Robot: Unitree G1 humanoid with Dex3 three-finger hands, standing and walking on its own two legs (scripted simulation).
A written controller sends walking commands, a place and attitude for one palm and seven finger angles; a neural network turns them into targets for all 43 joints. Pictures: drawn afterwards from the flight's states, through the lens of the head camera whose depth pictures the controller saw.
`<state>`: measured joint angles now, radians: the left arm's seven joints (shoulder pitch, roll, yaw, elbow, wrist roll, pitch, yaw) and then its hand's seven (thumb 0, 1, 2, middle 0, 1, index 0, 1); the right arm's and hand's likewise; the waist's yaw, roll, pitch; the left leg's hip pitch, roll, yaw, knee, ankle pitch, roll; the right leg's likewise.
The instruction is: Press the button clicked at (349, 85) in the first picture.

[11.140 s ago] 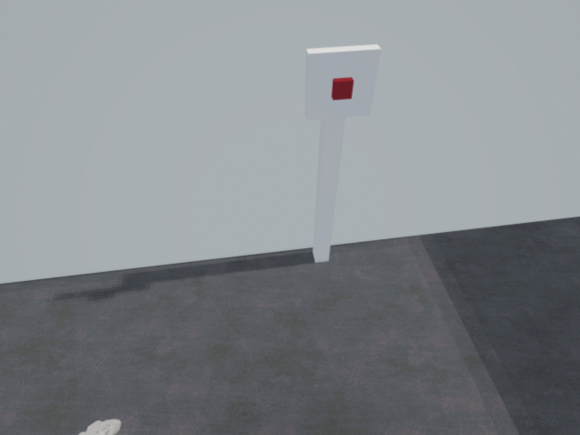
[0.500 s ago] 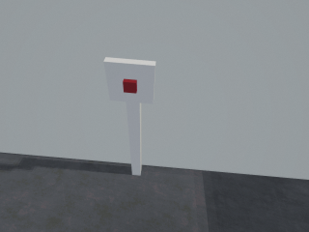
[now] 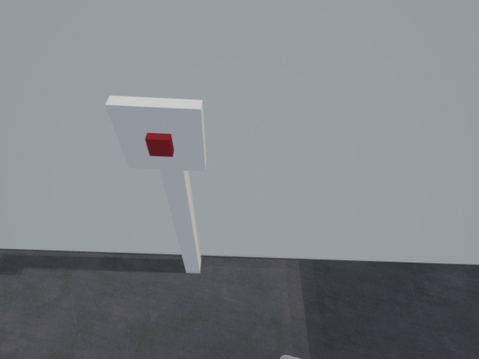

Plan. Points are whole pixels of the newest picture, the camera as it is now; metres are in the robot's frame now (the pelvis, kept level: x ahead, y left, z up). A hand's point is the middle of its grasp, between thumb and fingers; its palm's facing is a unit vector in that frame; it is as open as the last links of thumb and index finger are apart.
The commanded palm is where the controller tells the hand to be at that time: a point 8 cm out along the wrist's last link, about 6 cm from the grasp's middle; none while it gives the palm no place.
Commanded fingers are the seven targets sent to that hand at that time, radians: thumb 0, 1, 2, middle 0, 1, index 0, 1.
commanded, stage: come to a stop and stand still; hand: left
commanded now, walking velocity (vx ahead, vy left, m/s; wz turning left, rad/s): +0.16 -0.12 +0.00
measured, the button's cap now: (160, 143) +0.51 +0.19 +0.04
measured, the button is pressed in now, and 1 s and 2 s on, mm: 0 0 0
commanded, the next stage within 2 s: look again from close up in 1.24 s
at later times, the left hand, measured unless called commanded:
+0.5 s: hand out of the picture +0.06 +0.15 -0.19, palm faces +0.11 -0.98 -0.16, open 7.3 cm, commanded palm none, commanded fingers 0.00 0.90 0.90 -0.20 -0.30 -0.20 -0.30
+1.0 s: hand out of the picture -0.06 +0.10 -0.19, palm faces +0.08 -0.99 -0.15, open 7.4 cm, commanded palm none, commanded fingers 0.00 0.90 0.90 -0.20 -0.30 -0.20 -0.30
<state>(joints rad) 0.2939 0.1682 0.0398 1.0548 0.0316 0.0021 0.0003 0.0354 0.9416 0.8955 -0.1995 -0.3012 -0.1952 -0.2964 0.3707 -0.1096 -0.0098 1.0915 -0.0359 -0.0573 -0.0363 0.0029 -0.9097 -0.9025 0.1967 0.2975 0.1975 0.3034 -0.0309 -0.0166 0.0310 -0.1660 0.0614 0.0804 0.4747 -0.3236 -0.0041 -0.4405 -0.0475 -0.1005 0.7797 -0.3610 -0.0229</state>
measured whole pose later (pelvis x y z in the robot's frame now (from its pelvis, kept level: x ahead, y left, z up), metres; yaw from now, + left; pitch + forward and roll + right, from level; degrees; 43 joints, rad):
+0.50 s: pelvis +0.03 -0.02 -0.01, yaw +2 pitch -2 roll +0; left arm 0.25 0.18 0.05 1.01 0.02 0.05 0.04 0.01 0.92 0.90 -0.20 -0.30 -0.20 -0.30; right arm 0.20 -0.14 -0.02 0.99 -0.02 0.02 -0.03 0.01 -0.92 -0.90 0.19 0.30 0.19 0.30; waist 0.02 -0.07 0.05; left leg -0.32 -0.01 0.14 0.56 -0.22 0.09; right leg -0.36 -0.04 -0.07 0.85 -0.46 -0.02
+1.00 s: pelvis -0.01 -0.05 +0.00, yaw +2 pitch -3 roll +0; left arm 0.41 0.12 -0.01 1.10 0.01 0.01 0.04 0.01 0.91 0.90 -0.20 -0.30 -0.19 -0.30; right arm 0.31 -0.16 -0.02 1.10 -0.01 0.03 -0.02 -0.01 -0.92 -0.90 0.19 0.30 0.20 0.30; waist -0.01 -0.02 -0.01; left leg -0.32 0.02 0.11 0.44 -0.08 0.04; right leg -0.08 0.01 -0.09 0.49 -0.36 -0.03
